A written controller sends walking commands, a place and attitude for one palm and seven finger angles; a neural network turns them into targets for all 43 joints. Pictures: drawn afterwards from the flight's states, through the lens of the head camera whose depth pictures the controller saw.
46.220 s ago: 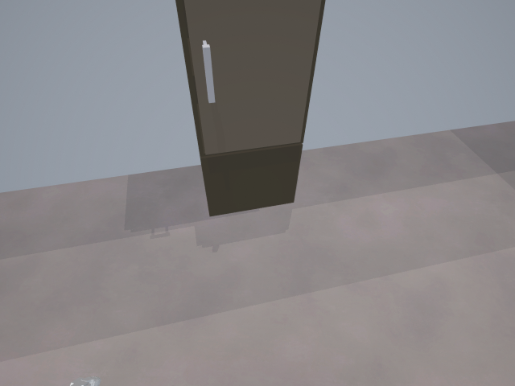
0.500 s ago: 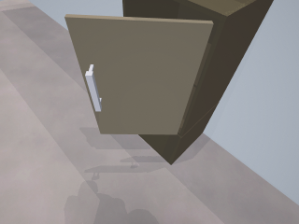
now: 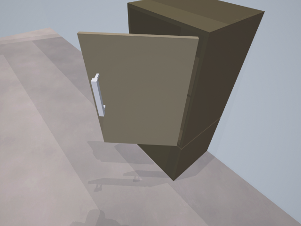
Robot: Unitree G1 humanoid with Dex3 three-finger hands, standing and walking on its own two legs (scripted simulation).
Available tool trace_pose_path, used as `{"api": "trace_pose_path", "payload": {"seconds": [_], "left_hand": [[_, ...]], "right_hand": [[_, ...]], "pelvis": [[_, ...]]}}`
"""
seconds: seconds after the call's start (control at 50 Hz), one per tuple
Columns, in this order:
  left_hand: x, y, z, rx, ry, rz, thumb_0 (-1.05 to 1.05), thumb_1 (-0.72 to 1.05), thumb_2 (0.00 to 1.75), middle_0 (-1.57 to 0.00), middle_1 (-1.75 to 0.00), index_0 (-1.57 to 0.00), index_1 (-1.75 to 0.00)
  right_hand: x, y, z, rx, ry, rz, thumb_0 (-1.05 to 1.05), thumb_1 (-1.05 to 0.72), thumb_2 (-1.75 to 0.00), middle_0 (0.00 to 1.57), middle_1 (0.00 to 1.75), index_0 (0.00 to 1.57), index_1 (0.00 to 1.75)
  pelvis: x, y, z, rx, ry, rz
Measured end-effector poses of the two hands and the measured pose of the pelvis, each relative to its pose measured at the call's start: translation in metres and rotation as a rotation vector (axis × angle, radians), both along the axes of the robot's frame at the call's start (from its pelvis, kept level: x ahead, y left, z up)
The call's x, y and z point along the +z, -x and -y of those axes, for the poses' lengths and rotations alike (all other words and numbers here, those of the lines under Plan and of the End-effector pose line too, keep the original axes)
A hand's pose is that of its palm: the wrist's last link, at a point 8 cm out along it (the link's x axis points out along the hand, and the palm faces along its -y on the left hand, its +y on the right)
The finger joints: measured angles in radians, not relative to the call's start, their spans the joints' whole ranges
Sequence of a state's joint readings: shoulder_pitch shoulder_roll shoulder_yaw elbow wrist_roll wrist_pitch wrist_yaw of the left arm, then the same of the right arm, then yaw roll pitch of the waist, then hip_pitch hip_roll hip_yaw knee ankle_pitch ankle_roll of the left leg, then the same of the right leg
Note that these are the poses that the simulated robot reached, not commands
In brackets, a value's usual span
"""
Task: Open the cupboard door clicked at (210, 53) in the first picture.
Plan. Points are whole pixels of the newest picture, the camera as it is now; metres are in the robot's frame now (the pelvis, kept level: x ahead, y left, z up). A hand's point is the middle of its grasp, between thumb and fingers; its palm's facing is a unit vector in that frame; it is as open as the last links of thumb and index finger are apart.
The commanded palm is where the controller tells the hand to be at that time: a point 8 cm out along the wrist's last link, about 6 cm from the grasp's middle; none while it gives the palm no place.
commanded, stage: come to a stop and stand still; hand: left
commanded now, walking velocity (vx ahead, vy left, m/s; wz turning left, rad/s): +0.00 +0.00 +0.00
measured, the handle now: (99, 95) +0.60 +0.24 +0.01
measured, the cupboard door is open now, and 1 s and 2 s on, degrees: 46 46 46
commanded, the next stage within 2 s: look again from close up in 0.12 s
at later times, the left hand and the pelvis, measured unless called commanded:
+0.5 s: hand out of the picture -0.02 +0.21 -0.18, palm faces +0.00 -0.98 -0.18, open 7.4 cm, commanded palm none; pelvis -0.01 +0.03 +0.00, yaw +0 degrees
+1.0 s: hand out of the picture -0.05 +0.21 -0.18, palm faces +0.02 -0.99 -0.16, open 7.4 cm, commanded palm none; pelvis +0.00 +0.05 +0.00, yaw -1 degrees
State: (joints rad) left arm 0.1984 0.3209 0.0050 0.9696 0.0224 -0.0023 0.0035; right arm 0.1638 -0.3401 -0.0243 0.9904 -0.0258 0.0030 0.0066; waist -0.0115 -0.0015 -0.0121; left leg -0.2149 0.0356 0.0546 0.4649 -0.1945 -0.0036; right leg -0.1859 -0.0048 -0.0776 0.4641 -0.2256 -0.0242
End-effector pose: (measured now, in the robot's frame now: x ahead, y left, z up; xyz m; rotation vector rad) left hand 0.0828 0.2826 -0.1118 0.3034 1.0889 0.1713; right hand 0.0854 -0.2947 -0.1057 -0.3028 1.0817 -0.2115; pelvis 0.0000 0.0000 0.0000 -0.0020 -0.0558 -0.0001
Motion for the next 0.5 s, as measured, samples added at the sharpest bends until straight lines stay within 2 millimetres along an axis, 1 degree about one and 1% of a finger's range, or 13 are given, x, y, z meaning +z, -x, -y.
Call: {"api": "trace_pose_path", "payload": {"seconds": [0.08,0.18,0.26,0.38,0.5], "left_hand": [[-0.006,0.026,-0.001,0.026,0.01,-0.063,0.01,0.91,0.89,-0.2,-0.3,-0.2,-0.3],[-0.016,0.056,0.001,0.057,0.035,-0.149,0.01,0.91,0.89,-0.2,-0.3,-0.2,-0.3],[-0.023,0.077,0.006,0.075,0.062,-0.208,0.01,0.91,0.89,-0.2,-0.3,-0.2,-0.3],[-0.031,0.095,0.015,0.082,0.106,-0.267,0.01,0.91,0.89,-0.2,-0.3,-0.2,-0.3],[-0.038,0.104,0.023,0.086,0.148,-0.29,0.01,0.91,0.89,-0.2,-0.3,-0.2,-0.3]], "right_hand": [[-0.006,0.015,-0.011,0.006,-0.023,-0.055,0.0,-0.91,-0.9,0.2,0.3,0.2,0.3],[-0.016,0.04,-0.029,-0.008,-0.057,-0.143,0.0,-0.91,-0.9,0.2,0.3,0.2,0.3],[-0.021,0.061,-0.046,-0.029,-0.081,-0.207,0.0,-0.91,-0.9,0.2,0.3,0.2,0.3],[-0.024,0.082,-0.069,-0.063,-0.106,-0.261,0.0,-0.91,-0.9,0.2,0.3,0.2,0.3],[-0.026,0.092,-0.091,-0.087,-0.126,-0.276,0.0,-0.91,-0.9,0.2,0.3,0.2,0.3]], "pelvis": [[0.001,0.002,-0.001,0.004,0.003,-0.002],[0.003,0.003,-0.006,0.006,0.006,-0.005],[0.003,0.003,-0.012,0.006,0.008,-0.005],[0.004,0.004,-0.022,0.002,0.01,-0.005],[0.003,0.006,-0.032,-0.001,0.01,-0.01]]}}
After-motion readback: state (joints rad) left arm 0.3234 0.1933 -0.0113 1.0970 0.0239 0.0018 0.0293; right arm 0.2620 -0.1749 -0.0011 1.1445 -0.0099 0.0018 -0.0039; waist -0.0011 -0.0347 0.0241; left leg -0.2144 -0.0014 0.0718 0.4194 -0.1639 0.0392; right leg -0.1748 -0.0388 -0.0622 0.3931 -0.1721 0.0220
